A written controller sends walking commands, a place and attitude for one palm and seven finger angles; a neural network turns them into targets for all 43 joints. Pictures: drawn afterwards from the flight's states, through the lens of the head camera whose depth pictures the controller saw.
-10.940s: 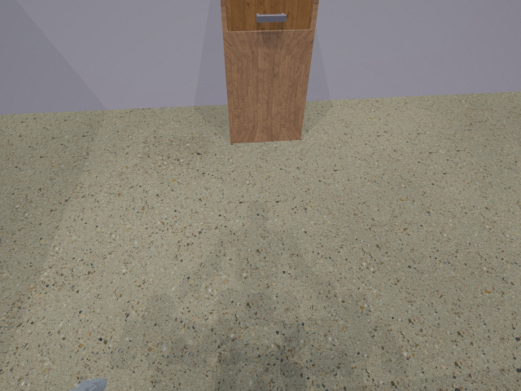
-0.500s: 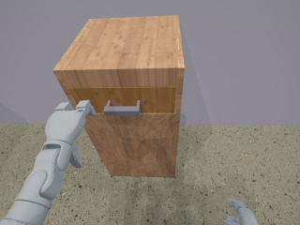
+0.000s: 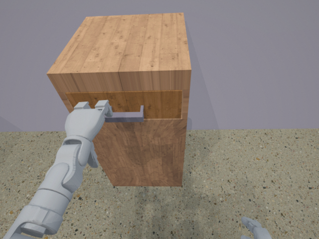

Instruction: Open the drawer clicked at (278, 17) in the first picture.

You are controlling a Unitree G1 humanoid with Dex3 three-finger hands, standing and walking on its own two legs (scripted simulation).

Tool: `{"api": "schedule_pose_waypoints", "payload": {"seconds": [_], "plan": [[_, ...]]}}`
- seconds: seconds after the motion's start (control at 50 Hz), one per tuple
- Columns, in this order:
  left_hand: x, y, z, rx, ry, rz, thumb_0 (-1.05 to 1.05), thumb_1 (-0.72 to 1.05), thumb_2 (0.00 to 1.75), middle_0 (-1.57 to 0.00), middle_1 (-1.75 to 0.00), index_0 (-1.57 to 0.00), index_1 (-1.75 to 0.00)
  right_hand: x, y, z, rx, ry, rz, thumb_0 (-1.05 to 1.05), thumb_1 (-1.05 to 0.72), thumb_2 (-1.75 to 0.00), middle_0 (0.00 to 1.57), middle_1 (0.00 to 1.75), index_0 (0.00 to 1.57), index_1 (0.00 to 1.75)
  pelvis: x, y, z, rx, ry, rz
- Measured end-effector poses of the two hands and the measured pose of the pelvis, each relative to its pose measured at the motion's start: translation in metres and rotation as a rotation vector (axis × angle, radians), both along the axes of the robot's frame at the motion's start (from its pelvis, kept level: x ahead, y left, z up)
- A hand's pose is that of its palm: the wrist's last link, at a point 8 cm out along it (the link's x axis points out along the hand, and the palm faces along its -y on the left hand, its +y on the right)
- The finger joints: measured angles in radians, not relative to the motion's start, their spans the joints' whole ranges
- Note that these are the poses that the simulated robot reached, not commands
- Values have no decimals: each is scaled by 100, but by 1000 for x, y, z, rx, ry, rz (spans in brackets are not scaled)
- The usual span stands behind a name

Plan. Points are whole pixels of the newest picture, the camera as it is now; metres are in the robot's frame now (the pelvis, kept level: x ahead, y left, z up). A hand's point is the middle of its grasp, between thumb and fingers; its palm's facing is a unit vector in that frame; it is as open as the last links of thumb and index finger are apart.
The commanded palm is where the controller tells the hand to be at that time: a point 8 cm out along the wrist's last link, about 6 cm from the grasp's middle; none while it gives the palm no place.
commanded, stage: move the hooked fingers above the handle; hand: left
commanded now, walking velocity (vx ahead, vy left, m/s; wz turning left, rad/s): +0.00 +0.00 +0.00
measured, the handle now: (125, 112) +0.52 +0.18 -0.02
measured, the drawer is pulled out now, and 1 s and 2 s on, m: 0.00 0.00 0.00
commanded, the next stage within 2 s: lower the fingers behind the handle in 1.70 s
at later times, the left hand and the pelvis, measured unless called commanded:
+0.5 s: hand (108, 125) +0.40 +0.19 +0.05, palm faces -0.01 -0.05 -1.00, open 13.9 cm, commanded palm +0.38 +0.19 +0.11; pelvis +0.01 -0.01 -0.01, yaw +0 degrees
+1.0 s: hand (127, 113) +0.46 +0.15 +0.04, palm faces -0.02 -0.03 -1.00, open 13.9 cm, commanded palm +0.45 +0.17 +0.10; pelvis +0.01 -0.01 -0.01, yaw +0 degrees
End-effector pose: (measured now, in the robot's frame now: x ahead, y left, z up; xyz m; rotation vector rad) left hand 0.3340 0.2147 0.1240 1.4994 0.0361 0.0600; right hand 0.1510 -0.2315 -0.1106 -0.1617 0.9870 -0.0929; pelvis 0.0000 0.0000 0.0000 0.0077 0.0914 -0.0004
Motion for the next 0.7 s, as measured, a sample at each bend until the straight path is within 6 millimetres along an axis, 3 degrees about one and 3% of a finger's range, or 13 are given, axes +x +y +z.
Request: {"api": "schedule_pose_waypoints", "payload": {"seconds": [0.48,0.7], "plan": [[47,-21,-18,17,29,-20,0,-49,30,-32,-120,-31,-120,-15,-22,-9,-24,55,-75,1,-90,-90,20,30,20,30,10,-8,-5,1,57,-3],[69,-35,-24,30,13,-33,0,-49,30,-32,-120,-31,-120,-36,-29,-18,-24,115,-108,1,-90,-90,20,30,20,30,10,-10,-8,0,89,-1]]}}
